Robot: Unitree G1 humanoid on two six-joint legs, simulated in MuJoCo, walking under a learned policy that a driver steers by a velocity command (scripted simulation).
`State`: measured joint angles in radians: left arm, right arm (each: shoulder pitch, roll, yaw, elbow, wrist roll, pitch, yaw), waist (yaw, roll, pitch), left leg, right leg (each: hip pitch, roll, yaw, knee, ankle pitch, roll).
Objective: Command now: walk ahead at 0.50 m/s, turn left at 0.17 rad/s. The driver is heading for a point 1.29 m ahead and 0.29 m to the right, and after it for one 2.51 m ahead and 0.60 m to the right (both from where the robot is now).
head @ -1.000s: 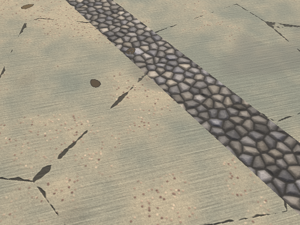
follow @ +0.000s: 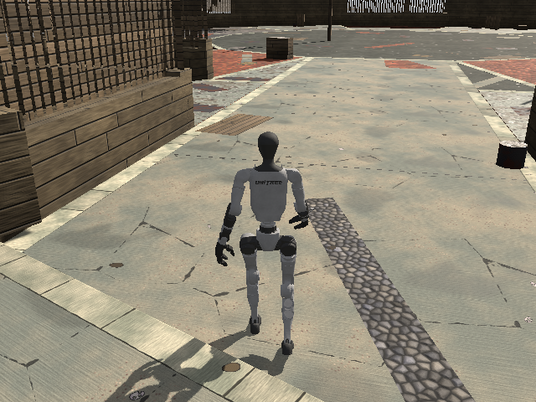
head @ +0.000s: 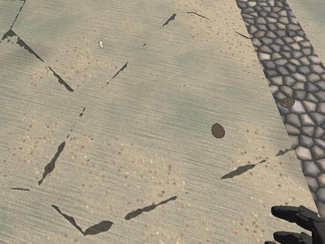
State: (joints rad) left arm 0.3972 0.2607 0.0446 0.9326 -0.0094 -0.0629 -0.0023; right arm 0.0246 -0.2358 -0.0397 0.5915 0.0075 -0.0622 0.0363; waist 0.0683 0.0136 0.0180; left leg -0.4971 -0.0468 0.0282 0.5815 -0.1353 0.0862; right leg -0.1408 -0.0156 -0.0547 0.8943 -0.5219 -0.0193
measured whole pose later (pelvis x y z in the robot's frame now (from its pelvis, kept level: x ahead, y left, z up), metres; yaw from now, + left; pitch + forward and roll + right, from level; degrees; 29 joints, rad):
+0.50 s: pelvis +0.27 -0.06 +0.00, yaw -9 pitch +3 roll +2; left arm 0.10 0.27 0.05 0.71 -0.02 -0.06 -0.05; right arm 0.31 -0.29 -0.07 0.83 0.00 -0.05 -0.02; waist -0.04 -0.01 0.02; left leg -0.03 0.04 0.13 0.60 -0.47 -0.02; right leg -0.54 0.01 -0.02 0.61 -0.12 -0.07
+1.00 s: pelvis +0.56 -0.11 +0.00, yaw -23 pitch +3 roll +1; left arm 0.37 0.30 0.07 0.77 -0.01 -0.03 0.01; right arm 0.07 -0.27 -0.04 0.69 -0.01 -0.13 0.02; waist 0.06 -0.02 0.00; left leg -0.45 -0.04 0.00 0.51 -0.11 0.03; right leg -0.11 0.08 0.21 0.65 -0.47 -0.05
